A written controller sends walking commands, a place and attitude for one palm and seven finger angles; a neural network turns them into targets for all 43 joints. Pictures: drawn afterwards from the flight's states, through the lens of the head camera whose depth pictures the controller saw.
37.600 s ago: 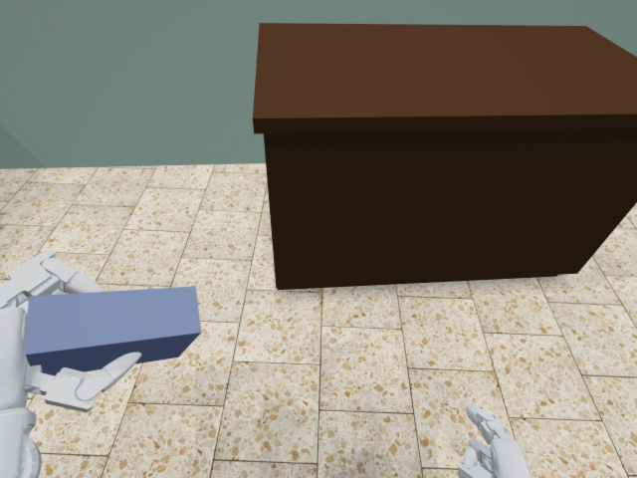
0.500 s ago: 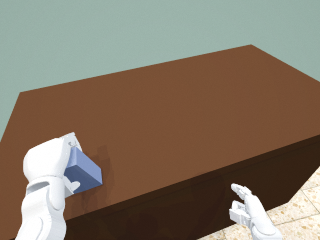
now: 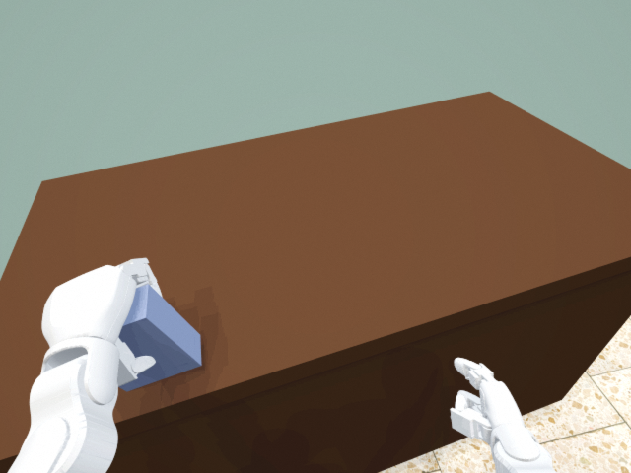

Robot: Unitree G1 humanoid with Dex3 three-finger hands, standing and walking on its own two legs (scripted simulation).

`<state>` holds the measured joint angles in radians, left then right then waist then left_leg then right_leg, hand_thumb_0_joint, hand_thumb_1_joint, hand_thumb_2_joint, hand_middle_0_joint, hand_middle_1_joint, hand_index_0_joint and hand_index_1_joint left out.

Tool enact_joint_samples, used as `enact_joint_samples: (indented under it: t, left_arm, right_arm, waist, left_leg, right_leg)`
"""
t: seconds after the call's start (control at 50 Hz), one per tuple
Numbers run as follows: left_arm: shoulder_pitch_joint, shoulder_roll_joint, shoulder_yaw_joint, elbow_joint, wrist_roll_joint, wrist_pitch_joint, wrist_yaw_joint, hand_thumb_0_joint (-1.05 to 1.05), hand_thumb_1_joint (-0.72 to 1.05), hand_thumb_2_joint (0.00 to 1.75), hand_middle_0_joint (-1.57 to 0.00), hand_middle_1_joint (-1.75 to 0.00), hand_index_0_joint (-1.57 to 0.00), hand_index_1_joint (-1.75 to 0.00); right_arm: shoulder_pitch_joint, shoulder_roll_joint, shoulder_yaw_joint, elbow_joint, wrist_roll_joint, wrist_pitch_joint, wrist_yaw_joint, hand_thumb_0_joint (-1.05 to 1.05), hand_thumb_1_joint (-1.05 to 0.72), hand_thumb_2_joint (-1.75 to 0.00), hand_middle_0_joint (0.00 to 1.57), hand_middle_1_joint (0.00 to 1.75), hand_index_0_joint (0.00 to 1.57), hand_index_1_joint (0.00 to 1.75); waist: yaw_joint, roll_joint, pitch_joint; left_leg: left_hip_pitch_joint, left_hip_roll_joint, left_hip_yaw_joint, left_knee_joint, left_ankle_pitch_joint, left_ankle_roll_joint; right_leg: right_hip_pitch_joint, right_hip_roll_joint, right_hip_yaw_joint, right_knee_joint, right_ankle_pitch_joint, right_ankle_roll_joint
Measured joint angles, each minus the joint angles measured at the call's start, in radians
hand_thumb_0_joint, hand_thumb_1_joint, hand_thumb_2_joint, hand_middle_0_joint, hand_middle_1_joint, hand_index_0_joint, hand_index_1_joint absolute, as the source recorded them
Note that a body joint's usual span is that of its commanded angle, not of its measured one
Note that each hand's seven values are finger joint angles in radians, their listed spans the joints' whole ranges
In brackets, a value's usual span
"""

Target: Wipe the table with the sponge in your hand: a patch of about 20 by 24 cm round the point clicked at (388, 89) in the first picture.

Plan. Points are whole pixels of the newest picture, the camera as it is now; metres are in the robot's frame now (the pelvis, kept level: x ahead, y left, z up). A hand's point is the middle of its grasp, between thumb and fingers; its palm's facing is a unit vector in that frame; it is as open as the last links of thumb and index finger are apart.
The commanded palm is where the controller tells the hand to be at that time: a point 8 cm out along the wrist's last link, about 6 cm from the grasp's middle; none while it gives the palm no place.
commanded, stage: lift the sponge slowly off the table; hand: left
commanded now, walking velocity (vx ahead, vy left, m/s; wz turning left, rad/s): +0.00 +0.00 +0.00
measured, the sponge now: (147, 349) +0.22 +0.26 +0.07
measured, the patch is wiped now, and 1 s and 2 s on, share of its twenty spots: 0.95 0.95 0.95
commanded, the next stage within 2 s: bring the sponge back beside the body in 1.42 s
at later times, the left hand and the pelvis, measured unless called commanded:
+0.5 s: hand (118, 306) +0.22 +0.26 +0.15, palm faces +0.18 -0.14 -0.97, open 9.2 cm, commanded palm +0.18 +0.26 +0.23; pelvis -0.02 -0.02 +0.00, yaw +0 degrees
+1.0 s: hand (118, 273) +0.24 +0.26 +0.19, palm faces +0.25 -0.16 -0.96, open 9.2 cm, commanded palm +0.19 +0.26 +0.26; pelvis -0.02 -0.01 +0.00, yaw +0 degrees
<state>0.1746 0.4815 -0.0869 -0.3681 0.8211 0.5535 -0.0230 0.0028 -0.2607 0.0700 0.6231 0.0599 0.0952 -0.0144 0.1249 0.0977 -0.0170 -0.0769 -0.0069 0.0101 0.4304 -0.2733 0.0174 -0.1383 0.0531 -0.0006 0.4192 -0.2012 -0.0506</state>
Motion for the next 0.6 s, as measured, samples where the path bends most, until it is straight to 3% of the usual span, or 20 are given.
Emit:
enact_joint_samples:
  t: [0.6]
  left_arm:
    - [-0.147, 0.058, 0.045, 0.089, -0.029, -0.04, -0.058, -0.01, -0.47, 1.1, -0.81, -1.43, -0.85, -1.42]
  right_arm:
    - [0.001, -0.023, -0.008, 0.02, 0.004, -0.05, -0.036, 0.02, -0.91, -0.9, 0.2, 0.3, 0.2, 0.3]
  waist:
    - [-0.01, 0.023, 0.004]
  left_leg:
    - [-0.017, 0.008, -0.009, -0.005, 0.036, -0.021]
  right_leg:
    - [-0.022, 0.008, -0.009, 0.007, 0.028, -0.02]
